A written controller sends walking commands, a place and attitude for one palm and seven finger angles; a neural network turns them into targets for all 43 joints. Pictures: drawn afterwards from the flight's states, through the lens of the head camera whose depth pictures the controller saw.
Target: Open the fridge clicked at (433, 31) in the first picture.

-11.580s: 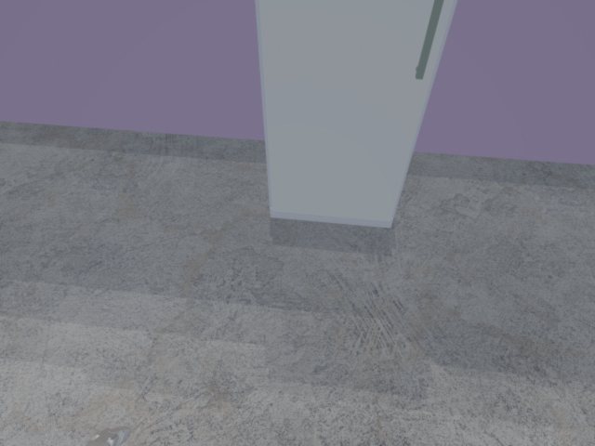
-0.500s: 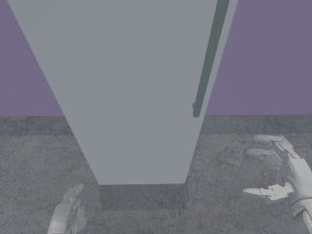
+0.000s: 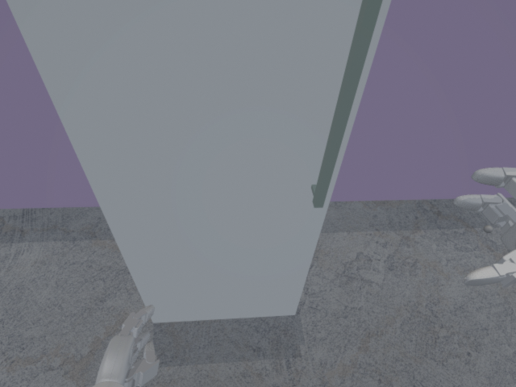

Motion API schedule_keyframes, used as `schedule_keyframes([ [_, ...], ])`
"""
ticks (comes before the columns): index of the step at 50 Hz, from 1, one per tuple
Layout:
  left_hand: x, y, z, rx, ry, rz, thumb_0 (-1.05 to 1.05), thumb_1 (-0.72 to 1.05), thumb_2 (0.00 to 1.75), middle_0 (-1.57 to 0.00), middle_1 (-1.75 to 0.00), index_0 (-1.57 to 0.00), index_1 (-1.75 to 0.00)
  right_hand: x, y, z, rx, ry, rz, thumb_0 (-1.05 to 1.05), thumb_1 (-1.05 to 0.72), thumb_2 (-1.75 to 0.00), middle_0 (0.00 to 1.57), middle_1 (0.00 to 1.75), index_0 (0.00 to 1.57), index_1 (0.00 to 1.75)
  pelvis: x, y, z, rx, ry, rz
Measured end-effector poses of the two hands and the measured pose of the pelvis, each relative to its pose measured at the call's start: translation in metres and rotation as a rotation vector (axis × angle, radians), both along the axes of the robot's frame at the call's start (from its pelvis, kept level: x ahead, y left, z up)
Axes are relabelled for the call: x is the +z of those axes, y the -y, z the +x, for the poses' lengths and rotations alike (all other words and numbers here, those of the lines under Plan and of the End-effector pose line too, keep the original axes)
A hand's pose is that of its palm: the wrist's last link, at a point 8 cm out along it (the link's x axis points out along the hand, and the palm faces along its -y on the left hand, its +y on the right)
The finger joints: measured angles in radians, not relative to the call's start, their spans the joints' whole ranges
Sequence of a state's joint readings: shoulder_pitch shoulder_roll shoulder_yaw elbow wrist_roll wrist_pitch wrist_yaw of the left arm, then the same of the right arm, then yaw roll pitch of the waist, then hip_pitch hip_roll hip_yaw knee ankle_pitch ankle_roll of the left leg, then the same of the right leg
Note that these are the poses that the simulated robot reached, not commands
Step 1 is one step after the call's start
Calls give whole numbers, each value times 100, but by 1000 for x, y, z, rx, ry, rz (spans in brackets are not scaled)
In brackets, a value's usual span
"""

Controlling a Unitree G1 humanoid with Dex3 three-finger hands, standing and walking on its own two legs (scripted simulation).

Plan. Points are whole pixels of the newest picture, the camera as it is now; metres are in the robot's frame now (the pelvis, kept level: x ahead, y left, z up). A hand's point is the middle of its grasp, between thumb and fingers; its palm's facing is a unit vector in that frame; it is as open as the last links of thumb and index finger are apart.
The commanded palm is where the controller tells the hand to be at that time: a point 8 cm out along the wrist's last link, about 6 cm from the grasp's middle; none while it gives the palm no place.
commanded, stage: raise the hand to about handle height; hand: right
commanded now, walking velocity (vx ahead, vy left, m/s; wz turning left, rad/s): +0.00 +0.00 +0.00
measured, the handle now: (340, 99) +0.51 -0.13 +0.23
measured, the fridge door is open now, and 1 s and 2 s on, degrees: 0 0 0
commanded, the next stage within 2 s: move the hooked fingers beside the handle in 0.48 s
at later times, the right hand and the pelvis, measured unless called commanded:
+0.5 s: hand (466, 233) +0.28 -0.27 +0.17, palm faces +0.02 +1.00 -0.09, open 14.0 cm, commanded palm +0.24 -0.31 +0.17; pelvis +0.00 +0.00 +0.00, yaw +1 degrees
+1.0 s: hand (429, 202) +0.33 -0.24 +0.17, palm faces -0.02 +1.00 -0.05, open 14.0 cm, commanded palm +0.30 -0.29 +0.17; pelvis +0.00 +0.00 +0.00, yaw +1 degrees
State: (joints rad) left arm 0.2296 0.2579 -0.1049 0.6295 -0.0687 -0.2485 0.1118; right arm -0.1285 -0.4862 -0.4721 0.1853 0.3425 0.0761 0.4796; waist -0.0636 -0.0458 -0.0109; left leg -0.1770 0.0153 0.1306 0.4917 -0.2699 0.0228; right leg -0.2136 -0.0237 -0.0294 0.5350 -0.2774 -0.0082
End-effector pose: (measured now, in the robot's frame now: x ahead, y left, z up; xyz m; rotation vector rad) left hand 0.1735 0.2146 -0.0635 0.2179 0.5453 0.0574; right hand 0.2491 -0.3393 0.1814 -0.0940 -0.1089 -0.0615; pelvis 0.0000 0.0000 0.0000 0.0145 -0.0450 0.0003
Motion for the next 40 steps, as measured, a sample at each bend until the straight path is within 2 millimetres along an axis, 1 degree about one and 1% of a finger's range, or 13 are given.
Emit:
schedule_keyframes([
  [3,-2,-10,-4,20,-11,1,2,90,90,-20,-30,-20,-30,-2,0,9,17,-60,8,-2,50,-30,30,120,30,120,0,-2,-1,4,-7,-3],
  [7,-3,-22,-9,51,-13,5,2,90,90,-20,-30,-20,-30,-15,-14,14,68,-119,14,-2,50,-30,30,120,30,120,0,-2,-2,17,-15,-6],
  [10,0,-28,-12,68,-5,13,2,90,90,-20,-30,-20,-30,-17,-25,12,90,-86,19,-2,50,-30,30,120,30,120,-1,-3,-1,24,-14,-8],
  [13,3,-31,-13,78,6,18,2,90,90,-20,-30,-20,-30,-14,-26,8,68,-32,30,-2,50,-30,31,120,30,120,0,-5,0,28,-8,-9],
  [16,5,-31,-12,79,12,18,2,90,90,-20,-30,-20,-30,-11,-19,6,18,-18,31,-2,50,-30,31,120,30,120,0,-6,0,25,0,-8],
  [19,4,-28,-11,73,14,14,2,90,90,-20,-30,-20,-30,-12,-15,5,-8,-48,22,-2,50,-30,31,120,30,120,0,-6,-2,21,5,-7],
  [22,2,-25,-10,65,13,6,2,90,90,-20,-30,-20,-30,-12,-17,5,7,-72,7,-2,50,-30,30,120,30,120,0,-5,-4,18,3,-8],
  [26,2,-19,-8,57,15,-4,2,90,90,-20,-30,-20,-30,-11,-21,3,41,-61,7,-2,50,-30,30,120,30,120,0,-5,-4,19,0,-9],
  [33,3,-13,-7,44,24,-12,2,90,90,-20,-30,-20,-30,-11,-16,1,22,-50,21,-2,50,-30,31,120,30,120,0,-3,-5,15,7,-7],
  [36,2,-12,-7,40,16,-6,2,90,90,-20,-30,-20,-30,-14,-17,6,21,-65,26,-2,50,-30,31,120,30,120,0,-2,-6,7,5,-7],
  [40,0,-13,-10,43,-1,6,2,90,90,-20,-30,-20,-30,-18,-23,20,36,-78,28,-2,50,-30,30,120,30,120,0,-2,-8,3,1,-7],
])
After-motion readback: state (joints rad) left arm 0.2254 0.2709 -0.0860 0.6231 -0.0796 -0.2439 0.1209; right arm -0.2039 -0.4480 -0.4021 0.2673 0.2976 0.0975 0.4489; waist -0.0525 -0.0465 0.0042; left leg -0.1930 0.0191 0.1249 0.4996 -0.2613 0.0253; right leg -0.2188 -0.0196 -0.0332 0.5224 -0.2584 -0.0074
